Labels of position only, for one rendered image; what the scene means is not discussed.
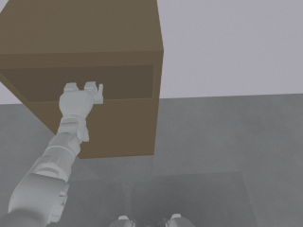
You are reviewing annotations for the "drawer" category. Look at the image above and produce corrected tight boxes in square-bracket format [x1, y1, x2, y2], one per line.
[0, 63, 154, 103]

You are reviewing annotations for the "left robot hand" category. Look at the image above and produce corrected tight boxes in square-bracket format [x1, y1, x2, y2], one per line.
[59, 81, 98, 142]

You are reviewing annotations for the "cabinet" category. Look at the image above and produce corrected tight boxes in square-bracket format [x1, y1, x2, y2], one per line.
[0, 0, 164, 159]

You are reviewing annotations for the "robot left upper arm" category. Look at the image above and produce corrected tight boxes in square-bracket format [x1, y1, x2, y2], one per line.
[0, 173, 69, 227]

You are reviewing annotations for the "left robot forearm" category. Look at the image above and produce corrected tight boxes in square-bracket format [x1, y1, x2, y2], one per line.
[8, 114, 86, 213]

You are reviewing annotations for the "robot right thigh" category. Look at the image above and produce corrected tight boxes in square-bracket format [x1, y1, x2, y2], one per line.
[166, 217, 195, 227]

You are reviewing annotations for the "handle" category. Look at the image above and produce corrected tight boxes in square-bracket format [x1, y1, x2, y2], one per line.
[94, 84, 103, 104]

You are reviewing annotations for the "left robot shin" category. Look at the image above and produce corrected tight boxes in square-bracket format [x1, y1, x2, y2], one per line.
[118, 216, 128, 220]

